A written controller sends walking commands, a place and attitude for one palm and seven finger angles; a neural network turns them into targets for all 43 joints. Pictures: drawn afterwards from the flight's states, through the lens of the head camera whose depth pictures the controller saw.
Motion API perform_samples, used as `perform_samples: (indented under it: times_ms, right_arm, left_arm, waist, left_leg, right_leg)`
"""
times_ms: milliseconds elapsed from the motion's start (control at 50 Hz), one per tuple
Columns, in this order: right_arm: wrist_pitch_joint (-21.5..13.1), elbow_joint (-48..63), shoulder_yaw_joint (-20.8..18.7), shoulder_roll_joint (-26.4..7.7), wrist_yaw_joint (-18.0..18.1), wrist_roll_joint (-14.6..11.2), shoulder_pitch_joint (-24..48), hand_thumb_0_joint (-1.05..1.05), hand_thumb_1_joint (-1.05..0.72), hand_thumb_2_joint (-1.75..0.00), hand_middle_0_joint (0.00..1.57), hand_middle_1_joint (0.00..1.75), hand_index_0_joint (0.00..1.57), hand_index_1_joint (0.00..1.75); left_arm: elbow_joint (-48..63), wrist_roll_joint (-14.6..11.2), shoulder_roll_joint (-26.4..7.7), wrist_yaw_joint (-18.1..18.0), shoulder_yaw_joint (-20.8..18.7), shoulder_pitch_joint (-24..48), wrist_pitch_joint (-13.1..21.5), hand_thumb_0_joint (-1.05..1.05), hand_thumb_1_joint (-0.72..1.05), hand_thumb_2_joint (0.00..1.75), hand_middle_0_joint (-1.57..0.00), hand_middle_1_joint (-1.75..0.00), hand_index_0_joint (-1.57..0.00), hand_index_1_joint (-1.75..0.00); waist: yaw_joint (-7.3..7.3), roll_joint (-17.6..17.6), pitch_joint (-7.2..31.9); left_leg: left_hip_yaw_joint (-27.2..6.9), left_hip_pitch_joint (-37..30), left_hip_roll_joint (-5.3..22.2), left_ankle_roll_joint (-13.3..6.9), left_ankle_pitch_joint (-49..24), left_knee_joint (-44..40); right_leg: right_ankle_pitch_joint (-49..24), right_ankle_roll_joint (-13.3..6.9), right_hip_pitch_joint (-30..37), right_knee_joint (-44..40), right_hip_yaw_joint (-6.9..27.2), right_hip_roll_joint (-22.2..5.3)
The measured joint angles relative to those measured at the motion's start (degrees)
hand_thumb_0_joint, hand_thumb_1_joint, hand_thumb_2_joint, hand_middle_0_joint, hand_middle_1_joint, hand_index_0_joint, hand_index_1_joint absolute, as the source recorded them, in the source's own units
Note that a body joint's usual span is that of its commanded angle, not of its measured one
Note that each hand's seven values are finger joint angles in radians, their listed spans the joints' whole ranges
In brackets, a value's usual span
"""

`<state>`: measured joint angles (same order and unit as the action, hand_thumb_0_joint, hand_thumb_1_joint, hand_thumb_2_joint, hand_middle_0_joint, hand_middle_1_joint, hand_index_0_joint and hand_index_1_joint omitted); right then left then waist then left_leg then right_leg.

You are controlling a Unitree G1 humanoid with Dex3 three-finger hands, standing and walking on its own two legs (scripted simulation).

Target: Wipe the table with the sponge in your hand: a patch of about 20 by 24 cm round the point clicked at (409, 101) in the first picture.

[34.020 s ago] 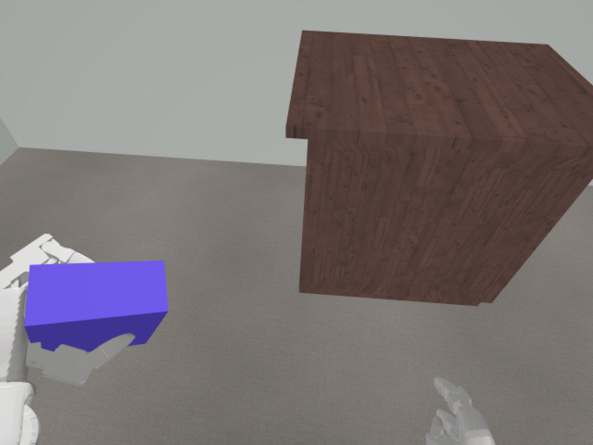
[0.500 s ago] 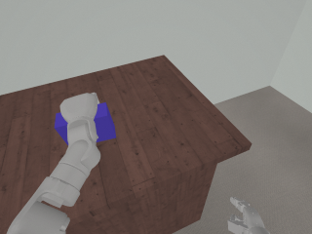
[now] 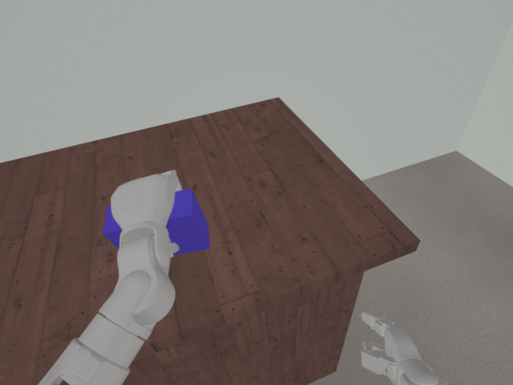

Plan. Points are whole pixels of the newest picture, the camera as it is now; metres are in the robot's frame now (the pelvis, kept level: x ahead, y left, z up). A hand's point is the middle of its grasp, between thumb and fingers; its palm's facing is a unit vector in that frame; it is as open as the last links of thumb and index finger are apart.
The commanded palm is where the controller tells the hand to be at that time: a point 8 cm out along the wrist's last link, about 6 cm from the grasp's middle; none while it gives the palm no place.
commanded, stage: wipe back along the third lane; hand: left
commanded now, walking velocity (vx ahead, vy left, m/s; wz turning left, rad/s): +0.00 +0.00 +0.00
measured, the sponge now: (165, 233) +0.33 +0.20 +0.09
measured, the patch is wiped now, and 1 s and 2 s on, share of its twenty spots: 1.00 1.00 1.00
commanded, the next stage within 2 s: slide back across to the middle lane in 0.70 s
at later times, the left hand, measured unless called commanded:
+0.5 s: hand (174, 242) +0.28 +0.16 +0.13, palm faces +0.17 -0.13 -0.98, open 9.6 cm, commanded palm +0.23 +0.16 +0.15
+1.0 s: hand (171, 261) +0.24 +0.15 +0.13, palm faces +0.21 -0.23 -0.95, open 9.6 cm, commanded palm +0.19 +0.16 +0.17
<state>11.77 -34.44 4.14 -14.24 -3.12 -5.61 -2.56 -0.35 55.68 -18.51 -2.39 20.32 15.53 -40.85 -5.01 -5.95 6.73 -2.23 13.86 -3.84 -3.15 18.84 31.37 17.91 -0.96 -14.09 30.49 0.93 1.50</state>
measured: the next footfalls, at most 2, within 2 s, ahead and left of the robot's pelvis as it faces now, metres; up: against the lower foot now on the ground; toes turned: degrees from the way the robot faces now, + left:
none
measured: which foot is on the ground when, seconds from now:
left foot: down 0.00-1.00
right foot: down 0.00-1.00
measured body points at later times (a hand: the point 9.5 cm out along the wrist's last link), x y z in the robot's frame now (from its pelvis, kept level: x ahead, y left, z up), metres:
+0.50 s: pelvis -0.01 -0.05 +0.00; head -0.05 -0.10 +0.45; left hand +0.26 +0.16 +0.18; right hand +0.22 -0.26 -0.07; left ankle -0.03 +0.09 -0.73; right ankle -0.02 -0.12 -0.73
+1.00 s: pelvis -0.02 -0.05 +0.00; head -0.06 -0.11 +0.44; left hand +0.23 +0.16 +0.18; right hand +0.22 -0.27 -0.07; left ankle -0.03 +0.08 -0.73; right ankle -0.02 -0.12 -0.73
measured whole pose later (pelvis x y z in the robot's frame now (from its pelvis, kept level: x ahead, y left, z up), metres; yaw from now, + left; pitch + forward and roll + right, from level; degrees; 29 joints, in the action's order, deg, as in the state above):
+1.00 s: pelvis -0.02 -0.05 +0.00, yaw -2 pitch -2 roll +1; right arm 9.4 -33.5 2.9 -15.7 0.4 -4.9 -2.3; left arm 17.6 49.1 -21.7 -3.3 11.8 -4.4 -34.8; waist -4.6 -6.5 5.0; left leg -1.7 10.2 0.0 0.5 17.6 30.0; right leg 16.7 -5.0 -12.1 31.1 1.3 5.3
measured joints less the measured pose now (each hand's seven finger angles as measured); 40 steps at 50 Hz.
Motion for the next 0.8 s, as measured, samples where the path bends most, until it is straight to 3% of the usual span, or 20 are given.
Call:
perform_samples:
  times_ms: [460, 800]
  right_arm:
    - [-1.11, 0.62, -1.09, -2.10, 2.01, -0.17, 0.56, 0.01, -0.91, -0.90, 0.20, 0.30, 0.19, 0.30]
    - [-2.32, 0.73, -1.38, -1.78, 2.41, 0.24, 0.18, 0.01, -0.91, -0.90, 0.20, 0.30, 0.19, 0.30]
  left_arm:
    - [6.62, -2.09, -2.15, -0.27, -3.63, -9.07, 1.59, 0.02, -0.46, 1.08, -0.63, -1.47, -0.76, -1.40]
    - [13.96, -3.49, -2.43, -1.29, -6.49, -17.19, 4.39, 0.02, -0.46, 1.08, -0.63, -1.47, -0.76, -1.40]
  waist:
    - [0.97, -0.59, -0.75]
    - [0.78, -0.89, -1.04]
  left_leg:
    - [-0.16, -2.38, 2.69, 3.15, -1.16, -1.46]
    - [0.17, -2.92, 3.76, 3.30, -1.21, -1.39]
  right_leg:
    - [-0.78, -3.05, 1.19, 0.36, -0.25, 2.63]
    - [-1.08, -4.12, 1.46, 0.49, -0.01, 3.74]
